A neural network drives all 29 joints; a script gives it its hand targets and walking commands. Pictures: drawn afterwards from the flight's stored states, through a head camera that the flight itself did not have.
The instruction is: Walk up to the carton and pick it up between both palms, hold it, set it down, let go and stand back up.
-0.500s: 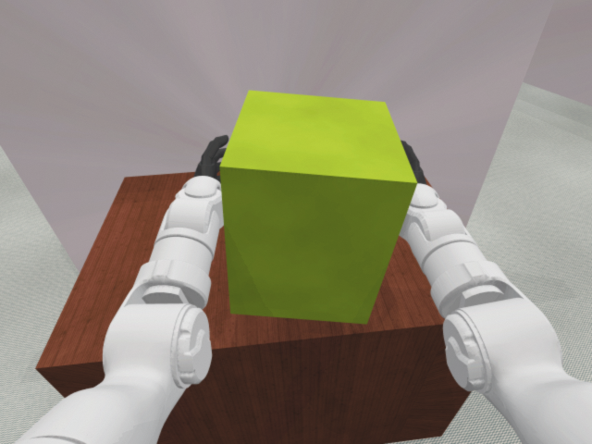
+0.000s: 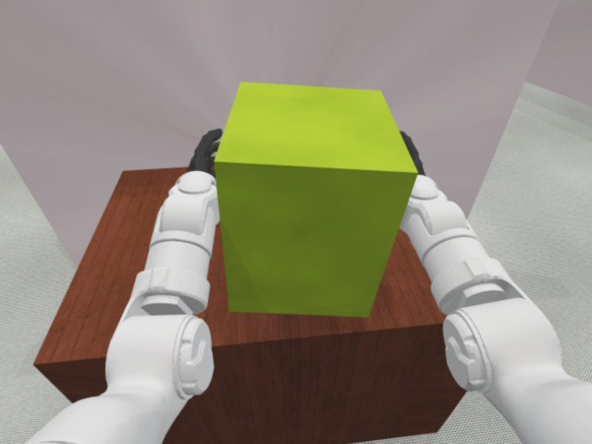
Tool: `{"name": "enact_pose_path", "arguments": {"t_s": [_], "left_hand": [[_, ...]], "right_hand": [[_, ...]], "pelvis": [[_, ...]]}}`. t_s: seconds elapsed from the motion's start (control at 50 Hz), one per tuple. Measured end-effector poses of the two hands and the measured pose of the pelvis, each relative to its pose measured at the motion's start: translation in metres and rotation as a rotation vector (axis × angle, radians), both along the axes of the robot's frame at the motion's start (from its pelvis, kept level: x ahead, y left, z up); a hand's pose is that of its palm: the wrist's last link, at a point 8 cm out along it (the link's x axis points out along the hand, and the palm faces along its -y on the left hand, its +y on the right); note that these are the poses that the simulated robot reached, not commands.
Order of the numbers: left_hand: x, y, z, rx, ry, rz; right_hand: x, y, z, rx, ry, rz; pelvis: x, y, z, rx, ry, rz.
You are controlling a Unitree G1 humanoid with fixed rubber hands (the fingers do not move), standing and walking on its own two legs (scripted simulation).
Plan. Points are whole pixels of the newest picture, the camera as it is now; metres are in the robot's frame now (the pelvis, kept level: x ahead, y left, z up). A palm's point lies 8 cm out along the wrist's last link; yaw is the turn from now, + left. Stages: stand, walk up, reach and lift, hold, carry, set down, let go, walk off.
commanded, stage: reach and lift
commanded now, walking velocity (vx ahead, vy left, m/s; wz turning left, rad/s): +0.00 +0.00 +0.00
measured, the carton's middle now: (305, 200) +0.39 -0.02 +0.16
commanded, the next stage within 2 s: hold in 0.24 s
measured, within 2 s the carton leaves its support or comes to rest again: neither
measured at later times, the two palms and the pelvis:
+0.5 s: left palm (195, 175) +0.40 +0.13 +0.21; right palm (409, 175) +0.38 -0.16 +0.20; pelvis +0.00 +0.00 +0.00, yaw +0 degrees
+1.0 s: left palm (188, 173) +0.38 +0.13 +0.22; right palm (411, 172) +0.37 -0.16 +0.22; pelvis -0.01 +0.00 +0.00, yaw +0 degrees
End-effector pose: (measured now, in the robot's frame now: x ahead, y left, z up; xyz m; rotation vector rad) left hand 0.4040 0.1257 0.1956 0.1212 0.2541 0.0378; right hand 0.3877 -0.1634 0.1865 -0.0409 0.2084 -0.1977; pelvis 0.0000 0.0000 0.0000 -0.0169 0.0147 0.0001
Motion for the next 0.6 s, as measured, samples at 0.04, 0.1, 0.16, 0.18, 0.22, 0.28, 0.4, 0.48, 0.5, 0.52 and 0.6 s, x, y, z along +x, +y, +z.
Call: {"name": "enact_pose_path", "arguments": {"t_s": [0.04, 0.1, 0.16, 0.18, 0.22, 0.28, 0.4, 0.48, 0.5, 0.52, 0.6], "left_hand": [[0.000, 0.001, 0.001, -0.001, -0.004, 0.003], [-0.001, 0.001, 0.003, -0.002, -0.011, 0.004], [-0.001, 0.001, 0.004, -0.002, -0.012, 0.004], [-0.001, 0.001, 0.004, -0.002, -0.011, 0.005], [-0.002, 0.001, 0.004, -0.002, -0.010, 0.005], [-0.002, 0.002, 0.006, -0.003, -0.013, 0.007], [-0.004, 0.003, 0.011, -0.005, -0.023, 0.012], [-0.007, 0.005, 0.015, -0.007, -0.027, 0.015], [-0.008, 0.005, 0.016, -0.007, -0.028, 0.015], [-0.009, 0.005, 0.017, -0.008, -0.030, 0.016], [-0.012, 0.007, 0.020, -0.010, -0.034, 0.017]], "right_hand": [[0.000, 0.001, 0.002, 0.001, -0.005, 0.003], [0.001, 0.001, 0.004, 0.003, -0.012, 0.004], [0.000, 0.001, 0.005, 0.004, -0.012, 0.004], [0.000, 0.001, 0.005, 0.004, -0.011, 0.004], [0.000, 0.001, 0.005, 0.004, -0.009, 0.005], [0.000, 0.002, 0.007, 0.005, -0.013, 0.006], [-0.001, 0.003, 0.012, 0.008, -0.023, 0.011], [-0.003, 0.004, 0.015, 0.008, -0.026, 0.014], [-0.004, 0.005, 0.016, 0.009, -0.027, 0.015], [-0.005, 0.005, 0.017, 0.010, -0.029, 0.015], [-0.007, 0.006, 0.021, 0.006, -0.033, 0.017]], "pelvis": [[0.000, 0.000, 0.000, 0.000, 0.000, 0.000], [0.000, 0.000, 0.000, 0.000, 0.000, 0.000], [0.000, 0.000, 0.000, 0.000, -0.001, 0.000], [0.000, 0.000, 0.000, 0.000, -0.001, 0.000], [0.000, 0.000, 0.000, 0.000, -0.001, 0.000], [0.000, 0.000, 0.000, 0.000, -0.002, 0.000], [-0.001, 0.000, 0.000, 0.000, -0.006, 0.000], [-0.001, 0.000, 0.000, 0.000, -0.012, 0.000], [-0.002, 0.000, 0.000, 0.000, -0.014, 0.000], [-0.002, 0.000, 0.000, 0.000, -0.016, 0.001], [-0.003, 0.000, 0.000, 0.000, -0.023, 0.001]]}}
